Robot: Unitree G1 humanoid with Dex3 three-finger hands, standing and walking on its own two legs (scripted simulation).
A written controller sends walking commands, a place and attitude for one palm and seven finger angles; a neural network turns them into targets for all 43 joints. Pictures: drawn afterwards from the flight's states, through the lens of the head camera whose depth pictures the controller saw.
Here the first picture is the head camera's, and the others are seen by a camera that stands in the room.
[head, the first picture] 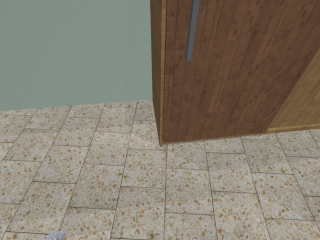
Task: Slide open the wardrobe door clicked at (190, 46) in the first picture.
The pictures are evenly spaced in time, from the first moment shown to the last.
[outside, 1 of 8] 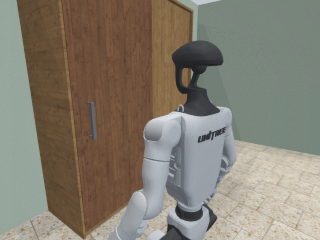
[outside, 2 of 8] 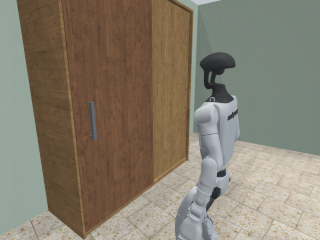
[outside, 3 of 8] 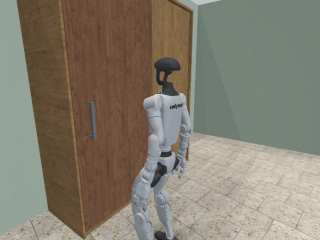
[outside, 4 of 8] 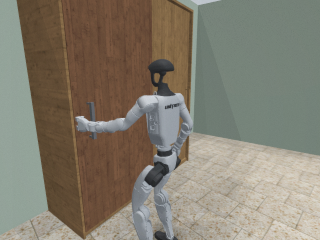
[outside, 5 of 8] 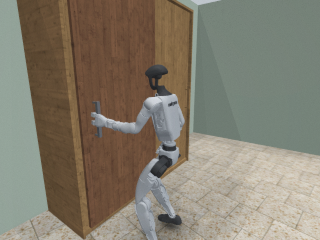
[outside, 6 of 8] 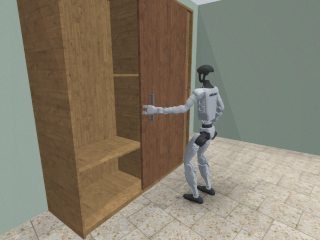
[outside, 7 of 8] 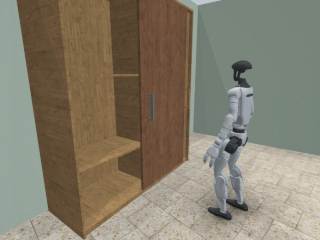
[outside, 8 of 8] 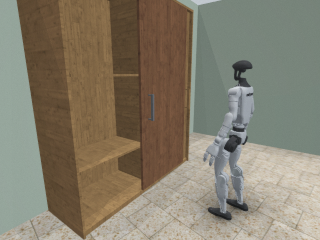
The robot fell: no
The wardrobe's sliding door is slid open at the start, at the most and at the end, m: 0.00 0.66 0.66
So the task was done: yes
